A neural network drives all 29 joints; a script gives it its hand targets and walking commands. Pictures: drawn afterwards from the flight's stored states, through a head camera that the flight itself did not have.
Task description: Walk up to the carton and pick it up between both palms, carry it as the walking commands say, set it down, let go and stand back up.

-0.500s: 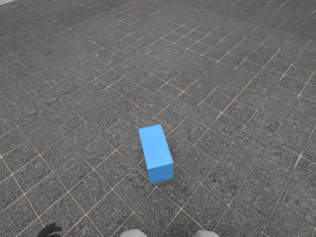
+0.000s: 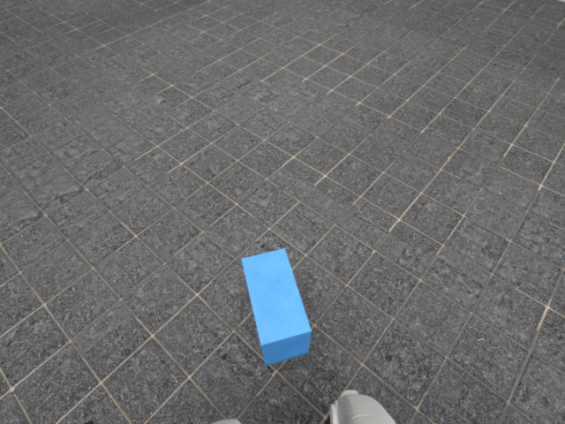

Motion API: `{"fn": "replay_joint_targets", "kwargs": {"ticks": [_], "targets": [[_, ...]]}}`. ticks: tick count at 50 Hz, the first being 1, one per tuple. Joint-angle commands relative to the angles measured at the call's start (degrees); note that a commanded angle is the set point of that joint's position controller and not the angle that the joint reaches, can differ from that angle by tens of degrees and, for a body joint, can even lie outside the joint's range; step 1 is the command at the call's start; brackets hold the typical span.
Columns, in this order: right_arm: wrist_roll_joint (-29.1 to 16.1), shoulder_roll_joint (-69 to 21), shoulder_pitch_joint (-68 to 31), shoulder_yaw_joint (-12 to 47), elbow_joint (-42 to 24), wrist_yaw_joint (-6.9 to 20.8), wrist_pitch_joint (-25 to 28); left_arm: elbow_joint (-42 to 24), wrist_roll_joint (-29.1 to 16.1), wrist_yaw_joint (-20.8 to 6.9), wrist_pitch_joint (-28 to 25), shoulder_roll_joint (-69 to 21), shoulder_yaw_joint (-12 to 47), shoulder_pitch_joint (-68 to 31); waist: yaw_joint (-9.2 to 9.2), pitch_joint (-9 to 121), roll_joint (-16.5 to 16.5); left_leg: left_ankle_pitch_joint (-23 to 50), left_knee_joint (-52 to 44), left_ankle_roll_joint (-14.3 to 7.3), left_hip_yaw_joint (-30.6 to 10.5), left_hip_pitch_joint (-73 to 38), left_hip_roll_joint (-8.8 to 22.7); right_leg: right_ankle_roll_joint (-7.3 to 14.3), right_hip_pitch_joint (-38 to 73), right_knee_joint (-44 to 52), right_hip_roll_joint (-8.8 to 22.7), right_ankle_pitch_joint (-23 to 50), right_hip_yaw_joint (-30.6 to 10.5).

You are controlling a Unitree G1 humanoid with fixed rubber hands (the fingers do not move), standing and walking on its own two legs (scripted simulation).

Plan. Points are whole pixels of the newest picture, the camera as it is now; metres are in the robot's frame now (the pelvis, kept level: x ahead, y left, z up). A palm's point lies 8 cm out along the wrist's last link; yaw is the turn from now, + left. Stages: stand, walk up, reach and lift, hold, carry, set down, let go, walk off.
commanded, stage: walk up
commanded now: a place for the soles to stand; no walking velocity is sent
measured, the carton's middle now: (275, 306) +0.53 +0.03 -0.63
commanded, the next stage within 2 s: none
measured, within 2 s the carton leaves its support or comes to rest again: neither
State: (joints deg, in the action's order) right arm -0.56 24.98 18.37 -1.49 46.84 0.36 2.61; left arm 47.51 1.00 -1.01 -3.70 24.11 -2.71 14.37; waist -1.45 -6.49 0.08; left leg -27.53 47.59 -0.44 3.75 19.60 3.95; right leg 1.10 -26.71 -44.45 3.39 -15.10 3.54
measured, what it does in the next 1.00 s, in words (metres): lifts its right foot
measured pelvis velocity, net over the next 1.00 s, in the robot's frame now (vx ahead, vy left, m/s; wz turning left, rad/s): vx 0.06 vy -0.04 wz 0.07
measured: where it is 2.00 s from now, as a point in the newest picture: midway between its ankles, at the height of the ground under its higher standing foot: outside the picture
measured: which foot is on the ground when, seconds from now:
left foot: down 0.00-1.00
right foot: down 0.00-0.82, up 0.84-1.00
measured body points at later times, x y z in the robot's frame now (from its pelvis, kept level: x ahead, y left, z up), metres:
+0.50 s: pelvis +0.03 -0.01 +0.02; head +0.04 -0.01 +0.47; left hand +0.15 +0.29 -0.09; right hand +0.13 -0.31 -0.10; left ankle +0.00 +0.13 -0.70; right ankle +0.08 -0.12 -0.70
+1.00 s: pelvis +0.06 -0.04 +0.03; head +0.08 -0.02 +0.47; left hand +0.15 +0.31 -0.08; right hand +0.10 -0.38 -0.08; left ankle +0.00 +0.14 -0.70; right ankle +0.15 -0.18 -0.68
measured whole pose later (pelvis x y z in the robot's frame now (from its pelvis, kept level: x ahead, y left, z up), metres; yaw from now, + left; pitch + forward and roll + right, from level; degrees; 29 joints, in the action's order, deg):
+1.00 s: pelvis +0.06 -0.04 +0.03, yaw +4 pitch -2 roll +2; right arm 1.5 22.9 17.5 -3.7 58.5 -2.4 4.5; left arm 53.6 2.6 -5.3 2.5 26.8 -6.3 6.4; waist -0.5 -5.4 4.3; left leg -19.0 27.0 3.9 -1.5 5.8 3.0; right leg 0.1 -26.4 -46.1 5.3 -23.2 -0.8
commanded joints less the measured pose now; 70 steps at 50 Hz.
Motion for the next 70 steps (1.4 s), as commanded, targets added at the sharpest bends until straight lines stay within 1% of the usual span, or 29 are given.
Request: {"fn": "replay_joint_targets", "kwargs": {"ticks": [1, 3, 4, 5, 7, 10, 12, 27, 32, 39, 40, 42, 43, 46, 48, 50, 52, 53, 54, 55, 56, 57, 59, 64, 66, 67, 68, 69, 70], "targets": [[-0.27, 9.64, 3.4, -2.44, -1.54, -1.35, 0.66, -3.95, -0.61, 1.25, -0.1, 14.66, -3.55, -1.19, 0.55, 10.24, 6.41, -1.29, -4.78, -2.15, -2.38, -0.55, -1.63, 12.39, 7.56, 15.19, 13.78, 6.89, -20.37], [0.44, 11.31, 3.86, -2.68, 0.9, -1.6, 1.48, -4.06, -1.22, 1.1, 0.84, 10.47, -2.05, -5.05, -0.28, 10.23, 3.64, 12.57, -13.8, -3.22, -8.64, -4.22, 3.23, 5.09, 4.76, 7.18, 6.68, 7.91, -9.07], [0.46, 13.66, -0.31, -2.88, 0.48, -1.46, 1.76, -2.84, -1.43, 0.95, 1.11, 10.08, -1.9, -4.71, 1.56, 9.34, 1.73, 13.0, -16.07, -4.38, -13.32, 0.2, 6.26, 3.06, 7.28, 4.77, 3.13, 7.02, -6.08], [0.17, 13.72, -3.57, -2.66, 0.73, -1.25, 1.77, -1.71, -1.42, 1.08, 1.19, 11.08, -2.16, -3.9, 2.78, 8.35, 2.95, 15.98, -13.98, -5.21, -12.38, 2.71, 6.7, 2.9, 10.56, 6.22, 2.7, 6.23, -5.11], [-0.32, 11.3, -1.96, -2.04, 2.51, -1.37, 1.58, -0.87, -1.08, 1.21, 0.58, 11.88, -2.35, -5.03, 1.28, 13.17, 5.62, 20.44, -10.91, -3.28, -7.07, -2.19, 3.11, 5.07, 13.33, 8.92, 6.51, 12.67, -9.32], [-0.07, 10.51, -3.97, -1.48, 5.0, -1.63, 1.37, 0.31, -1.48, 1.46, 0.33, 10.49, -1.72, -6.58, 1.28, 13.55, 0.65, 25.0, -11.04, -2.45, -5.5, -5.27, 2.31, 5.53, 13.33, 8.46, 7.33, 19.67, -8.65], [0.07, 10.09, -5.57, -1.33, 5.94, -1.6, 1.02, 1.44, -1.52, 1.67, 0.46, 10.65, -1.29, -6.97, 1.4, 12.24, 1.7, 25.64, -12.11, -2.8, -5.22, -5.89, 2.69, 5.32, 12.88, 8.78, 7.41, 21.14, -7.82], [0.74, 8.51, -13.91, -0.23, 12.84, -0.7, 0.08, 8.94, -1.18, 0.93, 1.4, 8.87, -0.88, -14.64, 1.42, 8.58, -0.22, 13.95, -23.91, -2.37, -7.08, -6.14, 2.54, 2.59, 15.64, 22.02, 7.09, 2.53, -6.77], [0.66, 7.73, -14.89, -0.05, 14.04, -0.59, 0.0, 11.15, -1.06, 0.77, 1.34, 8.64, -0.66, -15.56, 1.48, 8.08, 2.36, 15.93, -26.46, -2.02, -6.99, -8.55, 2.38, 1.93, 16.4, 24.8, 6.89, 3.78, -6.39], [0.81, 8.3, -15.87, -0.11, 15.45, -0.56, -0.08, 13.08, -1.0, 0.75, 1.33, 7.96, -0.42, -14.69, 1.65, 9.72, 0.16, 19.25, -28.7, -1.67, -7.04, -9.9, 3.48, 1.19, 20.24, 25.03, 6.19, 9.36, -4.62], [1.3, 15.91, -3.49, -3.73, 15.51, -1.77, 1.02, 7.48, 2.13, -1.37, 2.95, 14.12, -5.17, -16.27, -0.73, 8.54, 7.46, 4.98, -28.61, -6.3, -13.64, -12.36, 6.05, 2.34, 13.56, 16.43, 2.0, -10.27, -1.26], [1.68, 21.7, 1.69, -6.6, 15.33, -3.2, 1.72, 3.39, 2.55, -2.43, 4.47, 11.63, -4.79, -20.76, -3.78, 0.96, -6.56, -5.21, -36.17, -12.8, -30.74, -23.39, 18.11, 0.22, -12.55, 0.07, 0.3, -14.6, -1.92], [1.85, 20.89, 1.65, -6.82, 13.68, -3.75, 2.25, 1.09, 2.83, -2.8, 4.97, 11.17, -4.8, -21.48, -3.03, 0.75, -4.92, -1.82, -35.46, -14.95, -32.88, -24.68, 21.01, -0.31, -17.78, -5.95, 2.79, -12.2, -6.54], [1.76, 17.26, -1.04, -6.8, 8.94, -4.35, 3.36, 0.01, 2.25, -4.05, 4.47, 10.85, -4.96, -16.73, -0.73, 2.16, -5.38, 16.46, -30.72, -13.16, -24.68, -25.33, 17.23, -1.2, -17.44, -6.4, 5.3, -7.98, -9.88], [1.87, 17.19, -2.5, -6.92, 6.65, -4.22, 3.36, -0.96, 1.4, -4.54, 4.35, 10.49, -5.31, -15.08, -0.37, 2.91, -9.81, 25.74, -28.29, -11.99, -17.39, -17.91, 15.02, -1.57, -8.86, -2.4, 4.76, -9.32, -7.7], [2.24, 17.41, -6.0, -6.79, 4.61, -3.34, 2.94, -0.07, 0.84, -4.48, 4.36, 9.35, -5.32, -11.51, 1.79, 4.39, -14.42, 25.54, -25.83, -10.1, -11.87, -6.2, 11.91, 0.22, 6.08, 3.61, 2.35, -5.68, -2.45], [1.98, 12.91, -7.81, -5.0, 2.65, -2.43, 1.94, 2.4, 0.87, -3.24, 3.88, 10.51, -6.42, -4.58, 5.2, 5.82, -7.53, 22.39, -14.04, -6.01, -5.89, 4.77, 4.78, 1.84, 22.13, 10.52, -2.66, 4.09, 1.82], [1.44, 9.57, -4.47, -3.59, 2.66, -2.51, 1.62, 3.17, 1.48, -2.44, 3.66, 13.74, -7.59, -1.04, 6.95, 8.53, 4.42, 19.02, -3.3, -3.74, -2.26, 10.17, 0.13, 4.27, 28.61, 15.85, 1.16, 0.06, -3.96], [1.24, 6.56, -2.56, -2.35, 0.73, -2.68, 1.54, 2.12, 1.93, -1.54, 3.13, 18.73, -8.52, 2.13, 8.31, 10.64, 19.62, 0.66, 11.01, -1.52, -0.43, 18.34, -6.3, 8.61, 30.09, 25.35, 14.64, -7.08, -22.08], [1.31, 7.49, -1.49, -2.7, 2.27, -3.2, 0.58, 0.8, 1.34, -1.15, 2.99, 19.98, -7.92, -1.24, 6.21, 9.44, 13.9, -9.08, 17.92, -1.08, -7.41, 17.0, -5.58, 12.5, 22.61, 30.56, 22.2, -14.66, -32.92], [1.09, 12.67, -1.03, -3.88, 3.85, -3.27, 0.46, 0.21, 0.63, -1.0, 3.05, 19.14, -7.97, -3.28, 5.31, 9.38, 6.52, -5.95, 19.7, -1.58, -9.71, 11.53, -3.08, 14.17, 17.63, 28.75, 20.57, -15.6, -29.91], [1.17, 11.96, -0.57, -3.48, 4.42, -2.7, 0.3, -0.74, 0.48, -0.59, 3.36, 16.83, -7.01, -4.94, 4.07, 8.03, 5.54, -4.05, 17.37, -1.86, -8.78, 9.15, -1.29, 12.93, 13.48, 26.86, 18.46, -16.5, -24.0], [0.59, 12.03, 4.98, -3.97, 7.51, -1.7, 0.11, -1.22, 0.19, -0.37, 3.65, 16.45, -6.41, -10.17, 0.77, 5.55, 11.21, -2.22, 9.72, -1.1, -4.35, 3.85, -0.38, 10.3, 6.95, 23.83, 14.77, -16.4, -14.84], [1.65, 11.79, 3.37, -5.1, 5.67, 0.12, -2.49, -1.97, -0.2, 1.08, 3.52, 17.4, -5.97, -9.34, 0.52, 5.07, 8.95, 2.02, 1.03, -1.97, -2.51, -2.18, -2.23, 10.87, 3.37, 22.39, 19.15, -13.13, -16.85], [2.62, 12.13, 4.15, -5.94, 4.49, 0.8, -2.89, -1.97, -0.65, 1.8, 3.54, 16.39, -5.08, -10.42, -2.15, 3.57, 7.84, 6.39, -4.7, -3.2, -4.73, -7.01, -2.94, 8.73, -2.09, 17.1, 17.69, -11.09, -13.41], [3.06, 13.29, 3.94, -6.07, 3.8, 1.03, -2.84, -1.73, -0.77, 2.14, 3.61, 14.31, -4.56, -10.62, -2.52, 2.95, 3.11, 1.72, -11.17, -4.68, -9.42, -6.68, -1.74, 6.75, -2.53, 10.84, 15.01, -10.81, -9.18], [4.01, 16.48, 1.61, -6.76, 2.13, 1.11, -2.56, -1.76, -1.3, 2.34, 3.6, 10.63, -3.79, -9.14, -1.57, 1.42, -12.45, 1.24, -24.73, -7.49, -24.6, -3.73, 5.71, 3.09, -5.23, -1.93, 6.75, -13.73, -1.1], [3.22, 20.4, -4.04, -7.27, 0.14, 1.05, -2.53, -2.35, -2.19, 3.18, 3.74, 11.21, -3.69, -10.11, -1.65, -0.04, -19.02, 2.22, -30.26, -13.69, -33.39, 3.29, 12.45, 1.4, -4.18, -11.12, -1.74, -20.35, 2.0], [3.27, 18.07, -6.25, -6.81, -0.58, 1.08, -2.39, -0.83, -1.88, 3.58, 3.69, 12.92, -4.09, -9.11, -1.19, -0.16, -16.05, 6.17, -28.76, -17.02, -33.66, 6.52, 14.09, 1.29, -0.22, -16.38, -1.34, -22.32, -1.9]]}}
